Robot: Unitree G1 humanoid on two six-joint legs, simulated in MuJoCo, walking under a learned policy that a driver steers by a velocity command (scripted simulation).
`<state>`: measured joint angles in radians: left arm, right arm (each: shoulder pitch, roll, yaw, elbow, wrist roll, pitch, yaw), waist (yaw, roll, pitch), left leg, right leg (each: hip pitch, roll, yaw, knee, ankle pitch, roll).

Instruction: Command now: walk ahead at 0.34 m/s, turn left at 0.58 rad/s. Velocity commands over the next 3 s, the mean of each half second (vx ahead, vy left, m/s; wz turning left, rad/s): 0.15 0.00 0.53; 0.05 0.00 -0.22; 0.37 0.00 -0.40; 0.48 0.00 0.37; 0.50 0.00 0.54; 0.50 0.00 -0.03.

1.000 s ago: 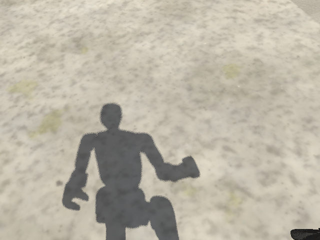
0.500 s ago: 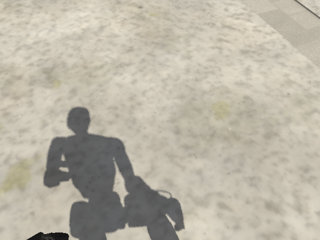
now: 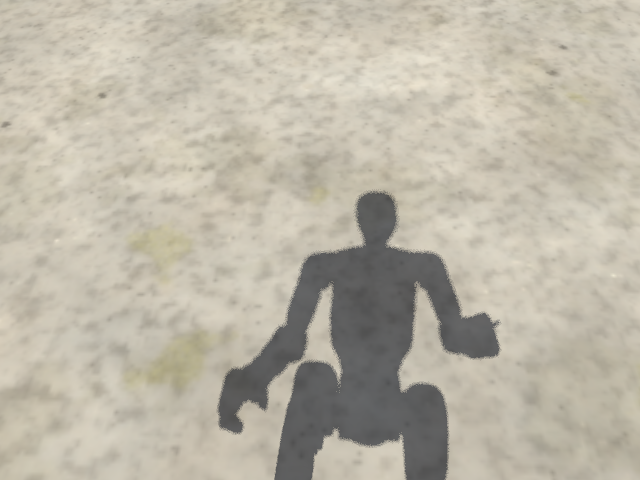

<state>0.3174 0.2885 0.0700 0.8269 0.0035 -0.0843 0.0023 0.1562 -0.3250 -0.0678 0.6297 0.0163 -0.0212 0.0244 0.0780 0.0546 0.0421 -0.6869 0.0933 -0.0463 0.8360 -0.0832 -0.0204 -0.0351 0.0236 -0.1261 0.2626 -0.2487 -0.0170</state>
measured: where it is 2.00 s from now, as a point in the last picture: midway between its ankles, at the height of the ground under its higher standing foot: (424, 357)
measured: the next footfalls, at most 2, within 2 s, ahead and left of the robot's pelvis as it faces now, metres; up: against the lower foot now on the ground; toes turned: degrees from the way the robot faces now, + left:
left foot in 0.14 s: +0.25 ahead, +0.13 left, +0.00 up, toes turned +9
right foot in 0.58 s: +0.29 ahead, -0.10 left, +0.00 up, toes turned +18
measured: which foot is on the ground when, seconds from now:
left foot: up 0.00-0.12, down 0.14-1.00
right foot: down 0.00-0.14, up 0.16-0.56, down 0.58-0.92, up 0.94-1.00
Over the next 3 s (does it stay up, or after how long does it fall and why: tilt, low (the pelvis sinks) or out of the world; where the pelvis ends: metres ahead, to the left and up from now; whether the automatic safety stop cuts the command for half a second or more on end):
stays up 1.20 0.06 0.00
